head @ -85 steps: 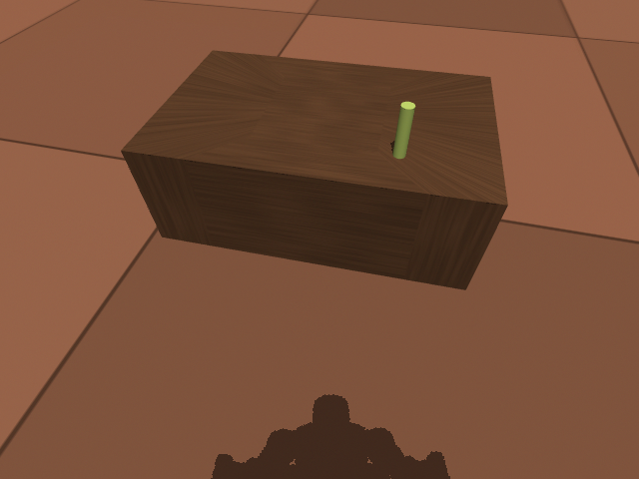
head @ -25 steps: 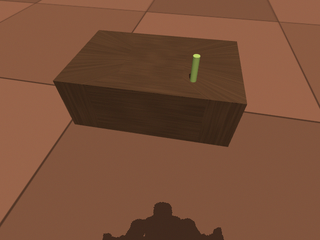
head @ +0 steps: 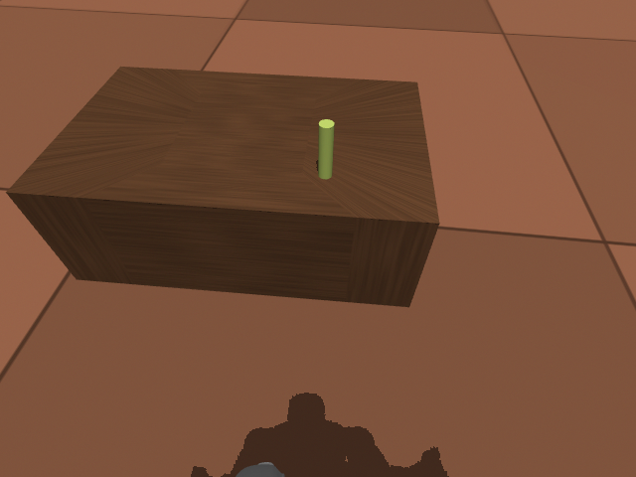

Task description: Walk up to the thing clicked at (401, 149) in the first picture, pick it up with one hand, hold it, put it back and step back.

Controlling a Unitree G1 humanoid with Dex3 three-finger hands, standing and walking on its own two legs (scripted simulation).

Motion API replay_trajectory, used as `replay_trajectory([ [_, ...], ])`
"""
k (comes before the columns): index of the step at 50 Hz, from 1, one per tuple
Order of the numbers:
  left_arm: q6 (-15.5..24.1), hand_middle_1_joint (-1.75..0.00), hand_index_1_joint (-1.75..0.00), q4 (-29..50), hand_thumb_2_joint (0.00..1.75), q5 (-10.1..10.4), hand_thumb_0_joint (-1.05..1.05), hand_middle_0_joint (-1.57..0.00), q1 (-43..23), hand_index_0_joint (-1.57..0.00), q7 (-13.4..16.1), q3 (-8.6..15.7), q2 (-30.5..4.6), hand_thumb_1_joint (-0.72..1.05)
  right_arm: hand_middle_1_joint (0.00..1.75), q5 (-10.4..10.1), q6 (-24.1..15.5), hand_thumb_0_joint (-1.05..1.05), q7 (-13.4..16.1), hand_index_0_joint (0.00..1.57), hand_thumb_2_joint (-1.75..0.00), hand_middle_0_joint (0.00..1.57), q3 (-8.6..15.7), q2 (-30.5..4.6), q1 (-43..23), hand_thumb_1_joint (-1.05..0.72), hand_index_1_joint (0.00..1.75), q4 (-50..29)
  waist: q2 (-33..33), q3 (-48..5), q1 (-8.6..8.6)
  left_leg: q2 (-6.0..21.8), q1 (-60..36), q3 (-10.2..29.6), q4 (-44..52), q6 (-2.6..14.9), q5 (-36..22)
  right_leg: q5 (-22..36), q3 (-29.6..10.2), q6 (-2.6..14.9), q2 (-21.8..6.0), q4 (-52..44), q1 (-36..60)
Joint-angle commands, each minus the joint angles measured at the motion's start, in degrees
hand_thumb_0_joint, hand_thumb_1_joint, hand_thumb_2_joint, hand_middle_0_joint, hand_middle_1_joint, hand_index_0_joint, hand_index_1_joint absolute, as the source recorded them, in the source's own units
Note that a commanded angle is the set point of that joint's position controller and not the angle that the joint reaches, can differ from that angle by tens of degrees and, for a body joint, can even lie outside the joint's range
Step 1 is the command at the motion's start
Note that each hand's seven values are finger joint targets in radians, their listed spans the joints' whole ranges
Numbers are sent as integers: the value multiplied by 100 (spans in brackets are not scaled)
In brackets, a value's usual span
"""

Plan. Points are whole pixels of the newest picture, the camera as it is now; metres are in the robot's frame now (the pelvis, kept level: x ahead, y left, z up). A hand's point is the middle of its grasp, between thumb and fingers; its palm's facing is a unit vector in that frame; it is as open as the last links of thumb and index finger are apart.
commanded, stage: walk up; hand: left
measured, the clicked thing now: (325, 150) +0.99 +0.04 -0.22
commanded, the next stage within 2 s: none
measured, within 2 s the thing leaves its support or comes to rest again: neither
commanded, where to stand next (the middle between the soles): +0.49 -0.14 m, yaw -3 degrees
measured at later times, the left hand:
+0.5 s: hand (218, 339) +0.35 +0.20 -0.13, palm faces -0.13 -0.90 -0.41, open 7.4 cm
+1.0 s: hand (255, 293) +0.45 +0.15 -0.15, palm faces -0.16 -0.93 -0.32, open 7.4 cm
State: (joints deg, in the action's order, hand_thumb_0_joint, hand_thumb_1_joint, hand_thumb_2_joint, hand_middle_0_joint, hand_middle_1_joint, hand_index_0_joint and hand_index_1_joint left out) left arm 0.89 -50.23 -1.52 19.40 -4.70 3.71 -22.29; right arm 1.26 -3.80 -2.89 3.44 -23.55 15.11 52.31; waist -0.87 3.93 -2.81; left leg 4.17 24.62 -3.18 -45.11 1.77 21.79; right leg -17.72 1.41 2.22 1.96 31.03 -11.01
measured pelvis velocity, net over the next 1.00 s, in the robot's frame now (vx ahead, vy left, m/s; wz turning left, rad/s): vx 0.37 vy -0.11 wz -0.12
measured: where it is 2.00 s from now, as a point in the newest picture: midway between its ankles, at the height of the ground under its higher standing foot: (380, 402)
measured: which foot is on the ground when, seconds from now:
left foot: up 0.00-0.04, down 0.06-0.46, up 0.48-0.78, down 0.80-1.00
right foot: down 0.00-0.08, up 0.10-0.42, down 0.44-0.82, up 0.84-1.00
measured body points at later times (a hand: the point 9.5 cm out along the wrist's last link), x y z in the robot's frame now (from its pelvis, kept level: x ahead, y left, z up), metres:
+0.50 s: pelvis +0.20 -0.07 -0.02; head +0.22 -0.09 +0.43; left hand +0.35 +0.25 -0.10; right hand +0.17 -0.41 -0.13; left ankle +0.13 +0.10 -0.69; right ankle +0.26 -0.20 -0.73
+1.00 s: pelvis +0.37 -0.11 +0.00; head +0.38 -0.08 +0.45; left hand +0.46 +0.20 -0.13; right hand +0.38 -0.44 -0.09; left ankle +0.42 +0.01 -0.73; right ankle +0.39 -0.25 -0.68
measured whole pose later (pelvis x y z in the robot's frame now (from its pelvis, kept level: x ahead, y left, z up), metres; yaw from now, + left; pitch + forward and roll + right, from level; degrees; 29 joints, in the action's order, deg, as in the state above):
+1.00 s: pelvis +0.37 -0.11 +0.00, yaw -7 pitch -3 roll +1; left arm 0.5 -49.1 -1.0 18.0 -3.6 3.3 -24.8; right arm 0.6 -6.5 -1.6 2.0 -22.9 20.5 46.7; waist 4.6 4.0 0.5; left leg 1.9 15.3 -5.9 -32.6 1.5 14.4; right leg -21.7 -0.7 1.5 -3.2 58.0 -27.9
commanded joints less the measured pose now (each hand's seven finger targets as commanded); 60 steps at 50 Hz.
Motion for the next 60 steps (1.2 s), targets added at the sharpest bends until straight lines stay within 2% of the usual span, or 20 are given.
replay_trajectory([
  [1, 198, -30, -30, 797, 90, 15, 0, -20, -682, -20, 93, 389, -1559, 90, 30, 31, -246, 0, 138, 20, -90, 20, 487, -1150, 753, -90, 30, -344, 399, -209, 632, -216, -1843, -301, 1291, -36, -1111, -476, -1005, 812, -1132, -567, -1450],
  [2, 185, -30, -30, 864, 90, -15, 0, -20, -590, -20, 78, 280, -1293, 90, 30, 54, -290, 0, 207, 20, -90, 20, 580, -1331, 1214, -90, 30, -228, -44, -455, 835, -270, -2979, -162, 1311, 40, -901, -354, -840, 655, -851, 313, -2202],
  [4, 167, -30, -30, 885, 90, 18, 0, -20, -215, -20, 137, 205, -897, 90, 30, 126, -375, 0, 304, 20, -90, 20, 748, -2145, 1634, -90, 30, -434, -1348, -545, 932, 2181, -3115, 4193, 3398, 816, 2322, -1276, -647, 135, 401, 3339, -3468],
  [5, 120, -30, -30, 772, 90, -43, 0, -20, -229, -20, 207, 323, -1539, 90, 30, -90, -363, 0, 288, 20, -90, 20, 737, -2190, 1031, -90, 30, -580, -571, -99, 697, 2524, -2328, 4487, 3608, 1310, 2882, -1235, -1282, 144, -82, 3723, -3360],
  [11, 143, -30, -30, 485, 90, 37, 0, -20, -189, -20, 30, 344, -1314, 90, 30, -14, -417, 0, 255, 20, -90, 20, 475, -1571, 498, -90, 30, -712, -665, 235, 393, 1381, -1412, 1048, 3051, 1019, -724, -107, -738, -231, -571, 2456, -2310],
  [20, 145, -30, -30, 452, 90, 35, 0, -20, -200, -20, -80, 422, -1176, 90, 30, -55, -275, 0, 246, 20, -90, 20, 468, -1697, 307, -90, 30, -883, -452, -460, -61, 1045, -906, -52, 1471, 628, -1810, 704, 481, 6, -238, 380, 190],
  [21, 192, -30, -30, 308, 90, 21, 0, -20, 276, -20, -21, 526, -1403, 90, 30, -37, -242, 0, 244, 20, -90, 20, 377, -1455, 453, -90, 30, -888, 360, -725, -279, 705, -641, -351, 76, 503, -2124, 397, 451, 70, -56, 72, 979],
  [22, 243, -30, -30, 256, 90, -16, 0, -20, 807, -20, 67, 705, -1881, 90, 30, -83, -236, 0, 242, 20, -90, 20, 228, -1046, 697, -90, 30, -977, 1654, -888, -533, 207, 396, -484, -1633, 251, -1324, -646, -1054, 382, -831, -529, 1653],
  [23, 289, -30, -30, 502, 90, 49, 0, -20, 670, -20, 152, 686, -2220, 90, 30, -154, -219, 0, 256, 20, -90, 20, 104, -866, 757, -90, 30, -1123, 2169, -691, -337, -398, 1604, -271, -2419, 73, 783, -1028, -3623, 1048, -2257, -1601, 1646],
  [24, 269, -30, -30, 588, 90, 136, 0, -20, 328, -20, 148, 641, -2231, 90, 30, -113, -160, 0, 316, 20, -90, 20, 286, -1408, 466, -90, 30, -1008, 1218, -520, -298, 17, 1389, 428, -2806, 68, 883, -1111, -3887, 1495, -2543, -1617, 945],
  [29, 336, -30, -30, 721, 90, 139, 0, -20, -333, -20, 238, 414, -1595, 90, 30, -105, -129, 0, 197, 20, -90, 20, 274, -1287, 1015, -90, 30, -525, 1052, -79, 270, 278, 524, 321, -1478, -65, -59, 904, -1320, 1135, -1378, -1073, -334],
  [35, 359, -30, -30, 947, 90, 71, 0, -20, -155, -20, 195, 389, -1613, 90, 30, -34, -216, 0, 118, 20, -90, 20, 273, -1067, 393, -90, 30, -781, 1037, -171, 40, 32, -30, -83, 274, -124, -474, 939, -1173, 1225, -1622, -1007, -500],
  [39, 281, -30, -30, 1110, 90, 67, 0, -20, -487, -20, 173, 213, -1317, 90, 30, -16, -351, 0, 185, 20, -90, 20, 439, -1245, 1280, -90, 30, -498, 111, -497, 719, -360, -2455, -192, 1323, 61, -938, 112, -624, 732, -1156, 471, -1820],
  [41, 243, -30, -30, 1101, 90, 112, 0, -20, -110, -20, 207, 139, -908, 90, 30, 68, -409, 0, 268, 20, -90, 20, 635, -2077, 1772, -90, 30, -670, -1363, -615, 833, 2065, -3099, 4129, 3204, 971, 1657, -1205, -66, 105, 57, 3256, -3418],
  [42, 180, -30, -30, 950, 90, 51, 0, -20, -153, -20, 285, 285, -1598, 90, 30, -128, -371, 0, 249, 20, -90, 20, 661, -2162, 1388, -90, 30, -776, -516, -435, 745, 2400, -2516, 4510, 3255, 1461, 2084, -1417, -681, 128, -363, 3672, -3269],
  [48, 159, -30, -30, 539, 90, 68, 0, -20, 75, -20, 148, 316, -1307, 90, 30, -73, -369, 0, 256, 20, -90, 20, 400, -1562, 705, -90, 30, -885, -736, -25, 331, 1190, -1238, 1314, 2832, 1072, -897, -267, -365, -135, -803, 2546, -2148],
  [56, 233, -30, -30, 201, 90, 75, 0, -20, 10, -20, 338, 279, -1034, 90, 30, -128, -20, 0, 265, 20, -90, 20, 208, -1391, 148, -90, 30, -902, -696, -434, 81, 655, -180, 380, 1213, 667, -2043, 1022, 428, -133, -172, 302, 7],
  [58, 337, -30, -30, 131, 90, 22, 0, -20, 119, -20, 440, 376, -1434, 90, 30, -168, 64, 0, 291, 20, -90, 20, -8, -767, 459, -90, 30, -856, 689, -763, 9, 39, 355, -27, -286, 192, -493, 1136, -795, 139, -989, -423, 709],
  [59, 391, -30, -30, 310, 90, 12, 0, -20, -74, -20, 479, 364, -1681, 90, 30, -168, 143, 0, 307, 20, -90, 20, -152, -481, 686, -90, 30, -824, 1174, -651, 170, -346, 625, 276, -864, -57, 944, 1063, -2720, 561, -2265, -1059, 348],
  [60, 347, -30, -30, 298, 90, 61, 0, -20, -303, -20, 487, 351, -1893, 90, 30, -187, 214, 0, 403, 20, -90, 20, 39, -1025, 406, -90, 30, -701, 937, -575, 33, -245, 350, 621, -1172, -13, 1424, 598, -2984, 1233, -2548, -1173, -196],
])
